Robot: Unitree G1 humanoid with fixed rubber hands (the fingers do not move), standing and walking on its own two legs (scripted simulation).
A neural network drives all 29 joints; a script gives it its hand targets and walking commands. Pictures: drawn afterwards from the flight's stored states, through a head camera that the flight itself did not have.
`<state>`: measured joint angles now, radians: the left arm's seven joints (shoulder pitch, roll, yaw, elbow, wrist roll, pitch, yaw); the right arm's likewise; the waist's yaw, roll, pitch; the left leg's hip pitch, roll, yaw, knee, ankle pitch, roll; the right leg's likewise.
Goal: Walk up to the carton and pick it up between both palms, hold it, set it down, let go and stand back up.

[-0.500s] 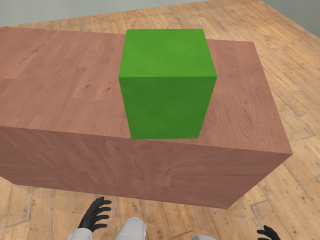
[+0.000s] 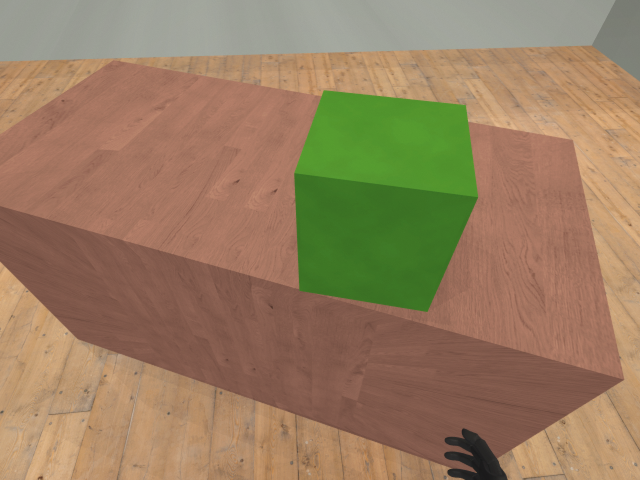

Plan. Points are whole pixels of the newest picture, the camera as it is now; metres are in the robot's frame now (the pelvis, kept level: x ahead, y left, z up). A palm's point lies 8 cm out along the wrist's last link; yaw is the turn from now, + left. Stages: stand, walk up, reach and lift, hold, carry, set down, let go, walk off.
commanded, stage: walk up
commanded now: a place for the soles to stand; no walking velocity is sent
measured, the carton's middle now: (377, 204) +0.49 -0.03 +0.06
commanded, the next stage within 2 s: reach and lift in 1.56 s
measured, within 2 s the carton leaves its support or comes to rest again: neither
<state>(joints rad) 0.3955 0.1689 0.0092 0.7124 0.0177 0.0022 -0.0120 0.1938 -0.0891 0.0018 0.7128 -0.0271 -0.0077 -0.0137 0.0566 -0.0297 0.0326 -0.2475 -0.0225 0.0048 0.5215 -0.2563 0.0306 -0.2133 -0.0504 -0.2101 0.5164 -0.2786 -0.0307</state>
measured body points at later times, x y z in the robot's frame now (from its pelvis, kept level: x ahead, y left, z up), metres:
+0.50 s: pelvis +0.02 +0.01 +0.00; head +0.01 +0.02 +0.45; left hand +0.07 +0.24 -0.13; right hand +0.10 -0.21 -0.13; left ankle +0.02 +0.10 -0.74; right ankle +0.00 -0.09 -0.74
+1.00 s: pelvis +0.04 +0.03 +0.00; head +0.05 +0.03 +0.45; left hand +0.12 +0.26 -0.13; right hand +0.14 -0.20 -0.13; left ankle +0.02 +0.10 -0.74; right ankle +0.00 -0.09 -0.74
